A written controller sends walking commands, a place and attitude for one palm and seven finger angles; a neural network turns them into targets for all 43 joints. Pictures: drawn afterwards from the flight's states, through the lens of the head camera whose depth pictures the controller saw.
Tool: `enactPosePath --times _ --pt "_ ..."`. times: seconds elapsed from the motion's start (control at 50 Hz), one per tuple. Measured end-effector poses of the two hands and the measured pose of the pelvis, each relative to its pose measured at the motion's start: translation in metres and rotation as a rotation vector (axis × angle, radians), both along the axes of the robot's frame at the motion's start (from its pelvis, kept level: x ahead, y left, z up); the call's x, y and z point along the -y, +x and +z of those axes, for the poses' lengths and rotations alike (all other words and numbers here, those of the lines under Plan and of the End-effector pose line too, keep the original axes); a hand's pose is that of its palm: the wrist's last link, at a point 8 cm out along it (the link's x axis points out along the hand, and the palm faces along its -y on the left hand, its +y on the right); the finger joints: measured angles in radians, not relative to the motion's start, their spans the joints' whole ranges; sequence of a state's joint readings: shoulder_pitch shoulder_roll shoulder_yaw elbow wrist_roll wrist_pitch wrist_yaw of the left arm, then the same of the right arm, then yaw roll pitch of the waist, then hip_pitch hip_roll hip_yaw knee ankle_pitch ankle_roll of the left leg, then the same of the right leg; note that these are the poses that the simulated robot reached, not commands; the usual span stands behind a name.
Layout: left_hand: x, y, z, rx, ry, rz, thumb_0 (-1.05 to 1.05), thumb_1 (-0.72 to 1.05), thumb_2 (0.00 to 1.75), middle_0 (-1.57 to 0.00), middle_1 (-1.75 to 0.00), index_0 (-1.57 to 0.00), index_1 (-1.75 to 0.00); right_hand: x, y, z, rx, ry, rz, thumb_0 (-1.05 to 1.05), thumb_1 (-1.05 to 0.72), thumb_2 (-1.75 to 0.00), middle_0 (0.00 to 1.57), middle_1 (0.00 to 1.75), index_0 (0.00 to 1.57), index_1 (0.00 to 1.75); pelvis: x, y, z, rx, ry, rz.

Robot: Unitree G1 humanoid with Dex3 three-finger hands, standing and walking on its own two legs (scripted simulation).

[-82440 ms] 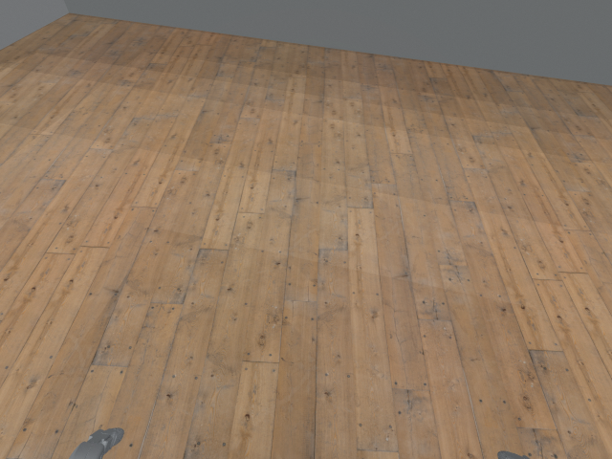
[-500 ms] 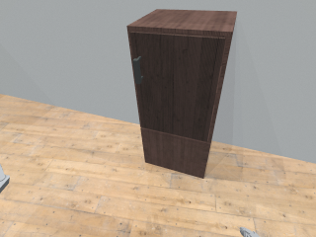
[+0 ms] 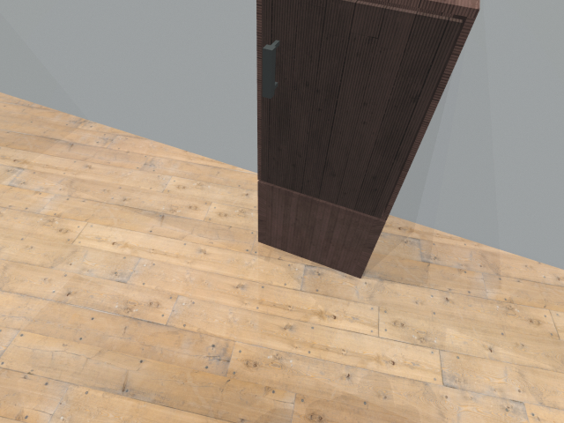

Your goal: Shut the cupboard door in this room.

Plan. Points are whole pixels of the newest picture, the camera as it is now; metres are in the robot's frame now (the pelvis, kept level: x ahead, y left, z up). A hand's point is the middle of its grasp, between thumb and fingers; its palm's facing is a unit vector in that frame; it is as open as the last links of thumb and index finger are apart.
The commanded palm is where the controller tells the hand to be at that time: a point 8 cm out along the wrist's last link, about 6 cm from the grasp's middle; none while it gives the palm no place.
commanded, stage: let the arm hang, fingers relaxed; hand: left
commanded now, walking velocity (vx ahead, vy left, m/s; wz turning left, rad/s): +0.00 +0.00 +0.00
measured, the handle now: (272, 69) +0.88 +0.07 +0.07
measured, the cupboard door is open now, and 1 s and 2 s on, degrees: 0 0 0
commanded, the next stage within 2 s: look to check the result in 0.66 s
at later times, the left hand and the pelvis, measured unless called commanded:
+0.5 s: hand out of the picture -0.06 +0.20 -0.17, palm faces +0.00 -0.99 -0.17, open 7.4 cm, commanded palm none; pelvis -0.02 +0.04 +0.01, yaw -2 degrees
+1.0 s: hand out of the picture -0.06 +0.20 -0.17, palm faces -0.01 -0.98 -0.19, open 7.4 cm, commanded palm none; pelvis -0.02 +0.03 +0.01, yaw -3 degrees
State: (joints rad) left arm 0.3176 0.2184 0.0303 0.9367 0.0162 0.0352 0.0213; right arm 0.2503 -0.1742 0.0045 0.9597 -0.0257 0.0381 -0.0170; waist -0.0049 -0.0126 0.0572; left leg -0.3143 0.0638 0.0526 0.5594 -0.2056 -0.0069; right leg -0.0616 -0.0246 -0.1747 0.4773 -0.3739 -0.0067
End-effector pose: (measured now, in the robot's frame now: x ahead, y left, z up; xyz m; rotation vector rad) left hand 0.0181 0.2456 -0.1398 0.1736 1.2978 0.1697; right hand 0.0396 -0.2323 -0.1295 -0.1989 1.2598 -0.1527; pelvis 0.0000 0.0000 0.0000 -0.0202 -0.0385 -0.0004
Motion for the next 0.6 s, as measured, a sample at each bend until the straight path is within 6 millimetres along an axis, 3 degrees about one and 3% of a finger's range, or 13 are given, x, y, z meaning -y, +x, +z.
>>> enactPosePath --times 0.12,0.24,0.6 --pt "-0.022 -0.041 0.008 -0.123 0.026 0.016 -0.01 0.93 0.9 -0.2 -0.3 -0.2 -0.29 -0.018 -0.03 -0.007 -0.064 0.027 -0.045 0.0 -0.92 -0.89 0.2 0.3 0.2 0.3 -0.018 -0.004 0.005 0.008 0.004 -0.015" --pt "-0.027 -0.065 0.008 -0.185 0.013 0.022 0.0 0.92 0.9 -0.2 -0.3 -0.19 -0.29 -0.035 -0.055 -0.008 -0.116 0.048 -0.072 0.0 -0.92 -0.89 0.2 0.3 0.2 0.3 -0.029 -0.007 0.007 0.011 0.014 -0.027" --pt "-0.004 -0.078 0.0 -0.197 -0.062 0.007 0.0 0.91 0.9 -0.2 -0.3 -0.2 -0.29 -0.057 -0.092 -0.008 -0.162 0.069 -0.135 0.0 -0.91 -0.89 0.2 0.3 0.2 0.3 -0.038 -0.017 0.009 0.007 0.02 -0.04"
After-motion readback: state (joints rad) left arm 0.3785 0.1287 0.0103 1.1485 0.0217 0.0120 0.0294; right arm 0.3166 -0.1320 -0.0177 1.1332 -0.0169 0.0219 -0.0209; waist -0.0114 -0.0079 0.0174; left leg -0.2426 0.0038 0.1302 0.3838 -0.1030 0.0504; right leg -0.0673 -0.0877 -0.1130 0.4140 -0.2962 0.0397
